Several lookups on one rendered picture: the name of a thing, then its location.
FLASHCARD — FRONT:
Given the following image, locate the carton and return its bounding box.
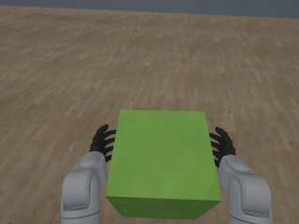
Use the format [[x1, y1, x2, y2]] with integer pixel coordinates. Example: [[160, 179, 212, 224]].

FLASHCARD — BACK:
[[105, 109, 222, 220]]

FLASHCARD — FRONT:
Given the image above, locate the left robot forearm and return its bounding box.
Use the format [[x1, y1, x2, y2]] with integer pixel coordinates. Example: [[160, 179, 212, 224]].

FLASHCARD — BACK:
[[61, 151, 107, 224]]

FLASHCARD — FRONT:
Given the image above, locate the right robot forearm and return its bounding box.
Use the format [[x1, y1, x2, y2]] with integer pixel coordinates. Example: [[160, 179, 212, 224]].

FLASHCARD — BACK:
[[219, 154, 273, 224]]

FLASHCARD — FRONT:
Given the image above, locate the robot right hand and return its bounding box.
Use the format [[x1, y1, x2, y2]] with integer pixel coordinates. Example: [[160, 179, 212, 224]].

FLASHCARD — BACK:
[[209, 127, 235, 169]]

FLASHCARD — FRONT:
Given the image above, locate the robot left hand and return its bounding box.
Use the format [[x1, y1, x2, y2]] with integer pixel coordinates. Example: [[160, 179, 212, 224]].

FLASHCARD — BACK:
[[89, 124, 117, 162]]

